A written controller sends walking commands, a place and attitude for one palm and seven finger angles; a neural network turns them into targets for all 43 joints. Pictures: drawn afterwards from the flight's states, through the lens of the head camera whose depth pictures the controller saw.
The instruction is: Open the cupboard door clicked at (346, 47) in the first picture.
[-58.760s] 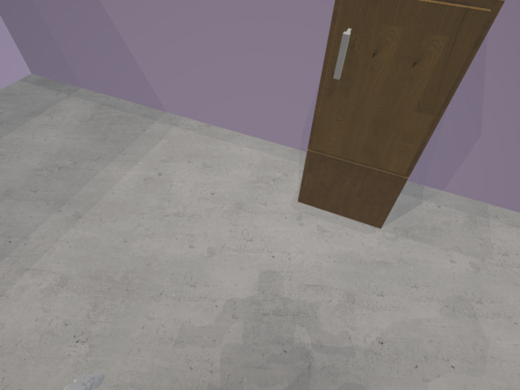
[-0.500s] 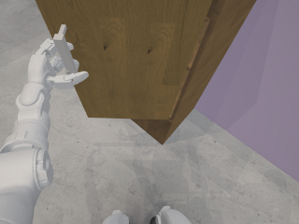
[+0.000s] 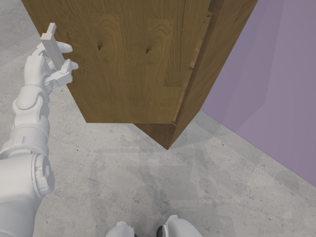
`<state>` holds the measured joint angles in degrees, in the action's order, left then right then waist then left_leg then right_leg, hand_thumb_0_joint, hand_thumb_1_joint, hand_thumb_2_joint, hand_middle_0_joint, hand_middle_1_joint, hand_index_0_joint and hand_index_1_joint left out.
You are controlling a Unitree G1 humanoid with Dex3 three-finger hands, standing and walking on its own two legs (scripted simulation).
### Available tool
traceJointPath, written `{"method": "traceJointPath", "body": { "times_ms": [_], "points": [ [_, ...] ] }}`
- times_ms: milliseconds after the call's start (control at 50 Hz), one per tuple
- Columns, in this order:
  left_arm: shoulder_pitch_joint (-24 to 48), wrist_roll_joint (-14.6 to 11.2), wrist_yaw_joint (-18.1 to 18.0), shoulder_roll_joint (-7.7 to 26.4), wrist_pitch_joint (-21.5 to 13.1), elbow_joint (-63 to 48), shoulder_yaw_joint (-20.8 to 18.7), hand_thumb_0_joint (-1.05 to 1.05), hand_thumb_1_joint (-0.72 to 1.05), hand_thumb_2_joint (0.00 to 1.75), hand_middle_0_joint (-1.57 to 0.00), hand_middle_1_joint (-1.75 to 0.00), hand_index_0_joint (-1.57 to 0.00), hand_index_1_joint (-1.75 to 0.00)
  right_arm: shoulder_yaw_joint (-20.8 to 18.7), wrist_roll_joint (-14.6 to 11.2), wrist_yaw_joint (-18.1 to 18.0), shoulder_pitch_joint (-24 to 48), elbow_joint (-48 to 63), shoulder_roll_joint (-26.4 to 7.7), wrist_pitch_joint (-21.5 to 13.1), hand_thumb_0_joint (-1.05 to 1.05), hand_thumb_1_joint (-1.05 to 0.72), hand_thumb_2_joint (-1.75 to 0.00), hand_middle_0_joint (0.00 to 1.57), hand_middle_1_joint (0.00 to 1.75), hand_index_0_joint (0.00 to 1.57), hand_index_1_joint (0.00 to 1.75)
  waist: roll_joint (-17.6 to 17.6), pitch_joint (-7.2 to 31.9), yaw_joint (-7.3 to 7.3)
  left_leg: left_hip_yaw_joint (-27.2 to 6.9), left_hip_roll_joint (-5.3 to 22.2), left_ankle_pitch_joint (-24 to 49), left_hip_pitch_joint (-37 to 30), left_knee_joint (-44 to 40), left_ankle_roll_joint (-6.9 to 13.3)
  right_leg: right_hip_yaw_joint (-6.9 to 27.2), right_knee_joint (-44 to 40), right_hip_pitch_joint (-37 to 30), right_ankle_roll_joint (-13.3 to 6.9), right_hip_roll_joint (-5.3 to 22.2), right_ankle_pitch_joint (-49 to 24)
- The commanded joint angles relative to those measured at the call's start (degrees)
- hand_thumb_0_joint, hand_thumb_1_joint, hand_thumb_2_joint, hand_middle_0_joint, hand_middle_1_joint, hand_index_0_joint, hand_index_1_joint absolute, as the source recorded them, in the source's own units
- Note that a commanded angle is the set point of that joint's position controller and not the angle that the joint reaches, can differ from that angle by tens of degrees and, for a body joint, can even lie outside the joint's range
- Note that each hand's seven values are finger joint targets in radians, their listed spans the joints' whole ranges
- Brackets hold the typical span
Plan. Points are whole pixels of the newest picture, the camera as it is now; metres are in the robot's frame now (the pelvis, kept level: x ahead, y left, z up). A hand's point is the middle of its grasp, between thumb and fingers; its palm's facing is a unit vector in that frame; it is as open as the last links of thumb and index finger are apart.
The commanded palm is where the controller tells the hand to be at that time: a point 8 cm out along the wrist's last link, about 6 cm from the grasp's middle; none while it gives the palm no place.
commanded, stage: pull the door open along its arc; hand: left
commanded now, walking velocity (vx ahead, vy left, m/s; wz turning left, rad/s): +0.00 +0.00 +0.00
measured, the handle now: (60, 55) +0.56 +0.20 +0.09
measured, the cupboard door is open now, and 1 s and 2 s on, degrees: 40 87 85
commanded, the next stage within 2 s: open thumb and fingers to let go in 0.84 s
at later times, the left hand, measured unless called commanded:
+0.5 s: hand (77, 120) +0.37 +0.14 +0.08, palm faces +0.07 -1.00 +0.07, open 6.0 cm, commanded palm +0.31 +0.20 +0.09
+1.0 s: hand (130, 167) +0.26 +0.04 +0.09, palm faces +0.39 -0.92 -0.02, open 6.1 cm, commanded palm +0.21 +0.10 +0.09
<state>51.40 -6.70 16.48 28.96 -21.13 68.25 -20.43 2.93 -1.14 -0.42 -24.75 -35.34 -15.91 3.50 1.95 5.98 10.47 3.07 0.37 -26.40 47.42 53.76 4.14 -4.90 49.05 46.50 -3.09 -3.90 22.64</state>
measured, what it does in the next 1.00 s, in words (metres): shifts its weight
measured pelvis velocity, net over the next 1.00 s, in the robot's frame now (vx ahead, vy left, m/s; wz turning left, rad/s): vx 0.01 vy -0.06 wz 0.07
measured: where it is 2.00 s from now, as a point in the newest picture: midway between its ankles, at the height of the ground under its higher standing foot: outside the picture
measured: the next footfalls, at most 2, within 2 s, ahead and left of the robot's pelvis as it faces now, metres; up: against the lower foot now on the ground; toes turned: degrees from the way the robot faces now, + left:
none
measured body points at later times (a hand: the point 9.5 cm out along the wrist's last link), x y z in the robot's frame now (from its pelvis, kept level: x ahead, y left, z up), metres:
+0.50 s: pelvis +0.02 +0.00 +0.02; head +0.08 -0.01 +0.47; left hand +0.36 +0.20 +0.08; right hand +0.14 -0.25 -0.08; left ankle -0.01 +0.07 -0.69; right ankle +0.00 -0.09 -0.69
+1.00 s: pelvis +0.01 -0.06 +0.01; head +0.02 -0.08 +0.46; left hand +0.24 +0.09 +0.09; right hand +0.20 -0.26 -0.08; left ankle -0.01 +0.07 -0.69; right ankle +0.00 -0.09 -0.69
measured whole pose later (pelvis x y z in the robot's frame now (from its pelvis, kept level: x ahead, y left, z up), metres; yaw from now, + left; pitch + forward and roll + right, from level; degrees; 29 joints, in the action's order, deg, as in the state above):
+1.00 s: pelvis +0.01 -0.06 +0.01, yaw +4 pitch +7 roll +1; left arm -16.0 3.7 -28.3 -4.4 -8.5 -3.7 12.7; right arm 2.2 2.5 0.6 -11.7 -29.4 -10.9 3.2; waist 2.4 6.7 1.2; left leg -0.1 -0.8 -24.9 29.0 47.2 -0.5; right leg -7.4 46.9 29.2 -7.2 -3.3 25.1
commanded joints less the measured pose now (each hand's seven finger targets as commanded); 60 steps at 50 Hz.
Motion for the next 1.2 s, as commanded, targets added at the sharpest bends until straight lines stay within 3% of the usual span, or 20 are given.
{"method": "traceJointPath", "body": {
  "times_ms": [0, 40, 160, 200, 300, 320, 340, 360, 380, 420, 520, 620, 660, 760, 860, 900, 920, 960, 1020, 1180],
  "points": [
    [21.43, -1.62, -0.08, 13.23, -4.54, -14.89, -1.74, 0.0, 0.9, 0.9, -0.4, -1.35, -0.4, -1.35, -4.24, 0.26, -0.47, -8.2, 3.53, -10.27, -0.9, 0.0, -0.9, -0.9, 0.2, 0.3, 0.2, 0.3, 5.65, 27.99, -1.83, -6.66, 0.8, 29.4, -20.46, -4.99, -2.29, 4.55, -3.81, -12.56, 1.38, 0.36, -22.76],
    [18.4, -1.96, 0.36, 12.99, -4.85, -16.38, -2.03, 0.0, 0.9, 0.9, -0.4, -1.35, -0.4, -1.35, -4.25, 0.29, -0.26, -7.88, 3.99, -10.06, -0.81, 0.0, -0.9, -0.9, 0.2, 0.3, 0.2, 0.3, 6.45, 29.69, -2.87, -6.54, 0.8, 32.28, -21.59, -4.89, -2.45, 4.45, -3.51, -13.96, 1.3, 0.35, -24.97],
    [4.22, -4.49, 1.52, 9.85, -3.7, -22.69, -1.17, 0.0, 0.9, 0.9, -0.4, -1.35, -0.4, -1.35, -4.47, -0.74, 0.06, -4.83, 7.01, -9.39, -0.43, 0.0, -0.9, -0.9, 0.2, 0.3, 0.2, 0.3, 3.47, 27.31, -5.54, -4.64, 0.43, 32.29, -19.67, -6.91, -1.84, 4.82, -4.75, -19.94, 1.33, 0.6, -28.61],
    [0.43, -5.28, 1.79, 7.29, -3.09, -26.86, 0.61, 0.0, 0.9, 0.9, -0.4, -1.35, -0.4, -1.35, -4.62, -1.12, 0.2, -3.51, 7.97, -8.88, -0.44, 0.0, -0.9, -0.9, 0.2, 0.3, 0.2, 0.3, 2.87, 26.09, -5.84, -4.3, 0.51, 33.43, -20.06, -7.6, -1.74, 4.79, -5.19, -21.11, 1.39, 0.76, -30.05],
    [-17.73, -8.22, 1.57, 2.2, -1.9, -40.83, 2.18, 0.0, 0.9, 0.9, -0.4, -1.35, -0.4, -1.35, -4.94, -1.74, 1.11, -0.03, 11.24, -7.78, -1.77, 0.0, -0.9, -0.9, 0.2, 0.3, 0.2, 0.3, 1.52, 24.75, -8.81, -3.66, 0.63, 38.37, -21.7, -9.21, -1.63, 4.77, -5.65, -25.4, 1.55, 1.35, -34.89],
    [-20.92, -8.82, 1.34, 0.86, -1.93, -44.12, 3.02, 0.0, 0.9, 0.9, -0.4, -1.35, -0.4, -1.35, -4.92, -1.85, 1.32, 0.94, 12.0, -7.55, -2.24, 0.0, -0.9, -0.9, 0.2, 0.3, 0.2, 0.3, 3.23, 24.36, -9.21, -3.47, 0.42, 39.74, -22.13, -9.22, -1.55, 4.97, -5.63, -26.09, 1.43, 1.5, -35.86],
    [-24.7, -9.26, 0.92, -0.12, -1.62, -47.05, 3.0, 0.0, 0.9, 0.9, -0.4, -1.35, -0.4, -1.35, -5.01, -1.82, 1.49, 1.71, 12.38, -7.24, -2.68, 0.0, -0.9, -0.9, 0.2, 0.3, 0.2, 0.3, 1.08, 24.06, -9.44, -3.42, 0.5, 39.52, -22.33, -9.42, -1.51, 5.0, -5.69, -26.66, 1.73, 1.65, -37.07],
    [-25.83, -12.33, -7.4, -2.18, -1.08, -52.56, -3.87, 0.0, 0.9, 0.9, -0.4, -1.35, -0.4, -1.35, -5.3, -1.59, 1.83, 4.25, 12.52, -5.44, -3.58, 0.0, -0.9, -0.9, 0.2, 0.3, 0.2, 0.3, 0.77, 23.13, -14.39, -3.2, 0.29, 38.91, -21.03, -10.11, -2.55, 3.45, -6.22, -25.92, 1.49, 1.44, -34.62],
    [-30.49, -10.73, -11.08, -9.59, -0.18, -55.51, 3.63, 0.0, 0.9, 0.9, -0.4, -1.35, -0.4, -1.35, -5.05, -1.43, 2.47, 5.27, 12.87, -5.13, -4.34, 0.0, -0.9, -0.9, 0.2, 0.3, 0.2, 0.3, 2.62, 21.29, -12.03, -2.95, 0.33, 38.89, -23.22, -10.56, -2.99, 3.06, -6.21, -24.35, 1.67, 1.29, -33.01],
    [-37.4, -8.85, -16.69, -12.99, 0.79, -61.44, 6.27, 0.0, 0.9, 0.9, -0.4, -1.35, -0.4, -1.35, -5.08, -1.06, 3.18, 6.55, 12.99, -4.91, -5.25, 0.0, -0.9, -0.9, 0.2, 0.3, 0.2, 0.3, 1.24, 18.53, -12.2, -3.8, 0.8, 40.46, -24.26, -10.66, -3.76, 1.95, -6.14, -22.49, 1.43, 1.27, -30.12],
    [-49.28, -1.02, -29.98, -18.03, 2.63, -74.51, 11.45, 0.0, 0.9, 0.9, -0.4, -1.35, -0.4, -1.35, -5.17, 1.0, 3.6, 9.64, 13.58, -3.86, -4.8, 0.0, -0.9, -0.9, 0.2, 0.3, 0.2, 0.3, -3.17, 18.06, -12.47, -4.02, 0.74, 36.94, -24.02, -10.42, -3.74, 2.37, -5.23, -24.5, 1.41, 2.03, -29.16],
    [-57.42, 6.6, -39.98, -24.15, 6.07, -82.07, 18.91, 0.0, 0.9, 0.9, -0.4, -1.35, -0.4, -1.35, -4.21, 2.4, 2.95, 13.52, 15.08, -1.86, -3.0, 0.0, -0.9, -0.9, 0.2, 0.3, 0.2, 0.3, -2.45, 14.84, -12.43, -4.19, -0.19, 27.31, -22.37, -11.14, -3.46, 3.05, -6.01, -25.44, 0.81, 2.78, -24.86],
    [-62.37, 7.76, -42.49, -25.92, 7.95, -84.43, 20.41, 0.0, 0.9, 0.9, -0.4, -1.35, -0.4, -1.35, -3.75, 2.51, 2.57, 15.32, 15.74, -0.76, -2.1, 0.0, -0.9, -0.9, 0.2, 0.3, 0.2, 0.3, -2.1, 13.63, -13.09, -3.83, -0.68, 24.11, -21.73, -11.73, -3.43, 3.41, -6.96, -26.76, 0.62, 3.0, -24.14],
    [-70.44, 9.24, -43.68, -27.2, 10.42, -87.43, 23.88, 0.0, 0.9, 0.9, -0.4, -1.35, -0.4, -1.35, -2.78, 2.81, 1.23, 17.86, 16.6, 0.31, -0.41, 0.0, -0.9, -0.9, 0.2, 0.3, 0.2, 0.3, -4.8, 9.21, -12.36, -3.62, -1.44, 18.79, -20.13, -12.31, -3.16, 5.88, -9.97, -29.13, 0.94, 3.78, -24.92],
    [-62.77, 11.24, -44.79, -32.09, 9.51, -86.25, 30.53, 0.0, 0.9, 0.9, -0.4, -1.35, -0.4, -1.35, -2.36, 3.58, 0.53, 19.0, 15.87, 0.82, -1.53, 0.0, -0.9, -0.9, 0.2, 0.3, 0.2, 0.3, -3.98, 5.39, -9.77, -4.57, -1.73, 14.91, -18.92, -10.7, -3.04, 7.97, -11.15, -25.75, 1.95, 5.26, -23.46],
    [-59.97, 11.64, -45.0, -34.19, 8.73, -85.79, 33.45, 0.0, 0.9, 0.9, -0.4, -1.35, -0.4, -1.35, -2.4, 3.83, 0.6, 19.33, 15.59, 0.9, -2.5, 0.0, -0.9, -0.9, 0.2, 0.3, 0.2, 0.3, -4.8, 6.52, -8.97, -4.87, -1.88, 13.06, -18.31, -9.62, -3.01, 9.39, -11.88, -24.9, 2.8, 6.31, -21.77],
    [-55.19, 12.24, -45.04, -36.54, 8.33, -86.03, 36.79, 0.0, 0.9, 0.9, -0.4, -1.35, -0.4, -1.35, -2.46, 3.85, 0.64, 19.35, 15.0, 0.84, -3.17, 0.0, -0.9, -0.9, 0.2, 0.3, 0.2, 0.3, -5.79, 5.94, -7.33, -5.25, -1.87, 12.32, -18.08, -8.75, -2.84, 10.41, -12.48, -23.66, 3.11, 6.96, -21.03],
    [-57.65, 12.26, -44.85, -32.61, 7.16, -84.64, 32.76, 0.0, 0.76, 0.84, -0.39, -1.34, -0.39, -1.34, -2.96, 3.95, 0.33, 18.71, 14.36, 0.74, -3.88, 0.0, -0.9, -0.9, 0.2, 0.3, 0.2, 0.3, -7.25, 9.34, -9.0, -5.32, -2.09, 11.58, -16.38, -8.35, -3.12, 12.74, -12.79, -26.68, 3.84, 7.96, -21.51],
    [-58.33, 11.45, -43.14, -30.29, 6.27, -83.75, 30.46, 0.0, 0.55, 0.75, -0.38, -1.31, -0.38, -1.31, -3.19, 3.53, -0.08, 18.23, 13.6, 0.8, -3.83, 0.0, -0.9, -0.9, 0.2, 0.3, 0.2, 0.3, -8.43, 12.07, -9.84, -5.24, -2.45, 11.74, -13.97, -8.31, -3.33, 16.07, -13.23, -31.72, 4.65, 9.47, -26.29],
    [-54.2, 4.21, -37.49, -27.26, 4.92, -81.02, 24.43, 0.0, -0.01, 0.51, -0.33, -1.25, -0.33, -1.25, -3.15, 2.46, -1.46, 20.28, 11.92, 0.1, -4.65, 0.0, -0.9, -0.9, 0.2, 0.3, 0.2, 0.3, -7.57, 8.04, -10.13, -5.65, -2.67, 6.82, -12.04, -8.68, -3.42, 20.19, -18.49, -32.39, 5.98, 11.46, -16.23]
  ]
}}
